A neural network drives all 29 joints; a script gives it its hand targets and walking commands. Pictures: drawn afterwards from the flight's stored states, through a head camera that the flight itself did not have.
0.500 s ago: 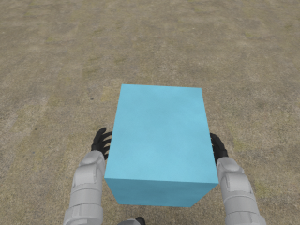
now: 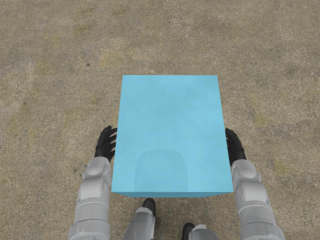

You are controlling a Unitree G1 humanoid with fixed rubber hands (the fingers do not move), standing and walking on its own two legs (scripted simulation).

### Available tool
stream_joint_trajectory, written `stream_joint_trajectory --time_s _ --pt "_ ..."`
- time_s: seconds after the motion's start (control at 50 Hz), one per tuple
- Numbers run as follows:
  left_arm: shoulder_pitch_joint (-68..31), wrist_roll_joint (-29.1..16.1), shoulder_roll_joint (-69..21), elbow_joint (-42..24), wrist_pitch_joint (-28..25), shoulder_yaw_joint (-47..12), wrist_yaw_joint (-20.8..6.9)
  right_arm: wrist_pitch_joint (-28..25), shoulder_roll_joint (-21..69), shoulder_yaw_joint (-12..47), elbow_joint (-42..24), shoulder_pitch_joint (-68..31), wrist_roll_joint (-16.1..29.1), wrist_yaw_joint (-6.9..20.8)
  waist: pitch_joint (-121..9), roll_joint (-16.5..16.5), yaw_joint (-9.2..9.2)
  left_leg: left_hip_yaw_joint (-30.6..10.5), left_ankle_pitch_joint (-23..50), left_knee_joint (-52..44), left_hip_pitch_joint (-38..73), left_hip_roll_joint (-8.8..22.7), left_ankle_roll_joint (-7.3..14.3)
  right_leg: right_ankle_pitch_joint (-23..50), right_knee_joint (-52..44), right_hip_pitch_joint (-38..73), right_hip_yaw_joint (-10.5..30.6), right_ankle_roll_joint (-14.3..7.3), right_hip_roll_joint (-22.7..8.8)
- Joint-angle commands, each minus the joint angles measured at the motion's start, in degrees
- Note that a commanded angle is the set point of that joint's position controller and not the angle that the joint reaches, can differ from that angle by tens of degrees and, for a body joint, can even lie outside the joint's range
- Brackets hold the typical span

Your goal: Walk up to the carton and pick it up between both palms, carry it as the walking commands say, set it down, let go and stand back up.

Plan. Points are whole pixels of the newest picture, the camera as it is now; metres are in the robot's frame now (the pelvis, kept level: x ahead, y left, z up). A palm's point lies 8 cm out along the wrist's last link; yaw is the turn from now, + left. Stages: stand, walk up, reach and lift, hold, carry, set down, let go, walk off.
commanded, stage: set down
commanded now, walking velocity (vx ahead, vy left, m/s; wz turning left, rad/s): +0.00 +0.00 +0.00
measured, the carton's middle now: (168, 144) +0.38 +0.03 -0.15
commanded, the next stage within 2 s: none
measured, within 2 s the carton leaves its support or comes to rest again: neither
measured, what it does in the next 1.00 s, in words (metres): lowers itself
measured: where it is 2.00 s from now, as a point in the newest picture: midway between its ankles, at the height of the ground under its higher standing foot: outside the picture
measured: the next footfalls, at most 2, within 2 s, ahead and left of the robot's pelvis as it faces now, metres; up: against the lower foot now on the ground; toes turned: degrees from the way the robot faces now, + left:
none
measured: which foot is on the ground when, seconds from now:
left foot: down 0.00-1.00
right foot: down 0.00-1.00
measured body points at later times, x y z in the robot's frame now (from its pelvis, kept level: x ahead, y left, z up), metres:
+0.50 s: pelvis -0.07 +0.02 -0.08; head +0.19 +0.05 +0.28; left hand +0.38 +0.22 -0.17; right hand +0.38 -0.13 -0.18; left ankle +0.07 +0.11 -0.70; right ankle -0.04 -0.11 -0.70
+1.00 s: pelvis -0.05 +0.01 -0.14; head +0.25 +0.02 +0.19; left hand +0.40 +0.21 -0.26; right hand +0.41 -0.14 -0.28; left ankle +0.07 +0.11 -0.70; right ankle -0.04 -0.11 -0.70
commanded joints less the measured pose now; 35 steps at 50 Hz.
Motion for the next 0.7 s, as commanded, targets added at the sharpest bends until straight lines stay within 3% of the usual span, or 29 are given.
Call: stream_joint_trajectory --time_s 0.0,0.02,0.04,0.06,0.08,0.12,0.14,0.16,0.18,0.24,0.26,0.28,0.32,0.46,0.48,0.52,0.54,0.56,0.6,0.62,0.64,0.66,0.68 --pt "-33.18 -1.16 -42.47 -3.02 -4.64 -29.54 -7.09 -4.12 43.05 29.18 0.85 -38.41 6.94 8.13 -39.87 0.64 4.60 -0.32 28.05 13.53 38.45 -3.65 -1.07 18.43 3.37 -13.48 7.17 1.34 7.17" --pt "-34.24 -0.76 -43.31 -1.67 -4.50 -29.18 -7.06 -4.27 44.34 29.00 0.38 -40.90 7.21 8.11 -40.30 -0.41 3.79 -0.71 24.41 14.05 36.92 -3.63 -0.63 16.80 5.13 -14.56 6.29 1.56 7.48" --pt "-35.55 -0.35 -43.37 -1.29 -4.21 -28.58 -7.02 -3.98 43.18 28.35 1.52 -41.41 6.70 8.25 -40.41 0.91 4.34 -0.11 23.45 14.20 36.13 -3.93 -0.79 15.86 5.30 -15.86 6.20 1.55 7.39" --pt "-37.83 -0.91 -43.66 -1.00 -4.11 -28.73 -7.11 -3.89 43.94 28.36 1.58 -43.91 7.32 8.24 -41.17 -1.09 3.27 0.41 20.01 14.61 34.03 -3.89 -0.75 14.82 5.50 -15.11 5.94 1.42 7.72" --pt "-39.64 -0.43 -43.42 -0.25 -3.74 -27.84 -7.36 -3.62 43.11 28.14 2.45 -45.45 7.55 8.39 -40.38 0.19 4.58 0.89 15.69 15.22 32.10 -4.01 -0.53 11.46 6.51 -16.23 6.35 1.35 7.39" --pt "-44.65 -0.08 -44.14 0.81 -2.82 -27.02 -7.61 -2.89 43.03 26.18 4.01 -49.88 7.26 9.51 -40.66 -0.37 4.37 1.07 10.78 15.48 29.86 -3.85 -0.89 6.99 7.96 -19.84 4.97 0.97 7.83" --pt "-47.55 -0.92 -45.66 -0.87 -2.42 -29.01 -7.75 -2.89 43.16 25.50 3.56 -51.58 7.59 9.90 -42.22 0.11 2.79 0.75 7.37 15.69 29.53 -3.77 -1.09 5.28 9.13 -21.46 4.53 0.33 8.23" --pt "-48.77 -1.04 -47.41 -0.28 -1.76 -28.47 -7.96 -2.00 44.63 25.37 4.91 -52.69 7.91 10.21 -44.52 1.37 3.72 1.42 5.26 16.73 29.84 -3.91 -1.41 4.01 9.69 -20.52 5.22 0.10 7.99" --pt "-52.69 -1.92 -47.36 -1.25 -1.42 -29.58 -8.30 -1.51 44.17 24.24 5.25 -54.20 7.38 10.70 -45.86 -0.91 1.36 0.27 3.46 16.92 29.80 -3.62 -1.41 3.20 10.92 -23.33 4.03 0.23 8.55" --pt "-58.10 -2.43 -51.22 -0.99 1.44 -30.10 -8.75 -0.13 44.05 22.00 5.10 -62.03 8.29 13.11 -47.45 4.10 1.73 -1.12 -5.04 17.71 31.83 -3.57 -2.25 -2.16 13.61 -30.56 3.90 -1.07 8.82" --pt "-59.00 -2.09 -51.29 0.46 2.51 -29.06 -8.86 0.76 43.29 20.70 5.48 -64.95 7.73 14.12 -48.77 1.97 1.65 -1.67 -6.58 18.25 31.04 -3.66 -2.38 -2.71 14.81 -33.07 2.91 -1.13 9.05" --pt "-62.75 -2.69 -53.15 0.33 3.27 -29.20 -9.07 1.41 42.48 18.97 7.96 -66.24 7.30 14.77 -47.00 4.35 0.22 -2.01 -9.28 17.96 30.10 -3.35 -2.04 -4.04 15.70 -35.39 2.54 -1.75 8.78" --pt "-60.49 -1.52 -54.92 2.88 5.28 -27.49 -9.66 2.52 42.98 17.70 8.08 -67.65 5.92 15.98 -48.51 4.54 0.78 -3.27 -11.75 18.53 31.40 -3.33 -2.17 -5.48 16.79 -37.87 2.38 -1.59 8.74" --pt "-61.33 -1.74 -58.51 3.59 9.12 -27.33 -11.40 5.79 43.68 17.61 6.77 -71.63 5.76 20.23 -55.47 5.13 1.23 -4.53 -9.81 21.76 31.51 -2.85 -1.92 -4.43 20.91 -45.88 1.66 -1.16 8.59" --pt "-62.41 -1.92 -57.03 2.79 8.90 -27.68 -11.69 5.62 43.36 19.51 3.99 -74.53 6.65 20.34 -56.75 5.39 2.51 -3.75 -6.92 23.67 29.66 -2.73 -1.86 -3.34 22.07 -46.82 1.60 -0.97 8.77" --pt "-61.91 -2.53 -57.01 1.83 8.62 -28.01 -11.93 5.57 43.24 20.68 3.20 -73.55 6.65 20.64 -59.59 4.50 2.59 -4.00 -4.24 25.21 29.73 -2.74 -1.78 -2.31 23.20 -47.29 1.70 -0.94 8.74" --pt "-61.24 -2.92 -57.24 2.07 8.45 -28.11 -11.85 5.02 42.15 22.69 0.38 -76.91 8.11 20.57 -61.55 4.82 4.41 -3.99 -1.95 25.62 30.76 -2.94 -1.46 -1.22 24.07 -47.23 1.46 -0.88 8.60" --pt "-63.31 -3.50 -55.79 -0.61 8.26 -29.19 -11.59 5.30 42.63 21.47 1.59 -75.20 7.18 20.58 -61.90 3.37 1.94 -4.99 -0.28 26.32 30.78 -2.55 -1.65 -0.48 24.59 -49.02 0.84 -0.64 8.90" --pt "-61.23 -3.62 -56.34 0.97 7.95 -28.99 -11.65 4.72 41.47 23.24 -0.83 -77.15 7.87 19.82 -64.29 3.85 2.13 -4.58 6.41 28.46 30.32 -2.48 -1.46 1.84 25.69 -49.70 1.13 0.08 8.67" --pt "-60.64 -4.47 -55.73 -0.37 7.65 -29.90 -11.91 4.88 42.15 25.10 -2.47 -76.33 8.40 19.50 -65.40 2.82 3.14 -4.14 6.57 29.67 28.14 -2.58 -1.21 1.94 26.64 -48.43 1.60 0.10 8.93" --pt "-63.26 -5.39 -54.69 -1.30 7.51 -30.83 -12.04 4.87 41.79 25.12 -2.36 -75.81 8.61 19.29 -66.70 3.85 2.51 -3.72 9.09 30.18 29.13 -2.76 -1.70 2.53 26.59 -48.63 1.14 0.13 9.08" --pt "-61.79 -4.03 -53.14 -0.29 7.53 -29.20 -12.13 5.26 42.32 24.39 -1.03 -75.71 8.10 19.26 -65.10 2.00 3.24 -3.77 7.64 30.90 25.94 -2.58 -1.30 1.95 27.69 -50.16 1.23 0.57 9.01" --pt "-61.08 -4.38 -53.38 -0.50 7.40 -29.54 -12.15 4.97 42.03 24.74 -1.49 -75.30 8.36 19.02 -64.93 2.29 3.36 -3.51 9.50 31.28 25.46 -2.72 -1.15 2.84 27.96 -49.79 1.21 0.56 8.97"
